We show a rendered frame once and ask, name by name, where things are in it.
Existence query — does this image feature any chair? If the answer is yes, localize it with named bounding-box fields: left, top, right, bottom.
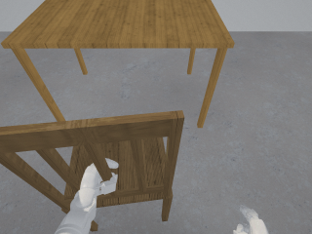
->
left=0, top=110, right=185, bottom=232

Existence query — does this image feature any left robot forearm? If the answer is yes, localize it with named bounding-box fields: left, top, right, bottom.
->
left=55, top=188, right=98, bottom=234

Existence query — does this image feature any robot left hand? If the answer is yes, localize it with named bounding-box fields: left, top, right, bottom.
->
left=80, top=158, right=119, bottom=196

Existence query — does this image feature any robot right hand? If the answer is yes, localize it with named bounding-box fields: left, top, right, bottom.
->
left=233, top=205, right=269, bottom=234

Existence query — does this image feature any table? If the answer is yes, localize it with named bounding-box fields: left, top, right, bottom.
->
left=1, top=0, right=235, bottom=129

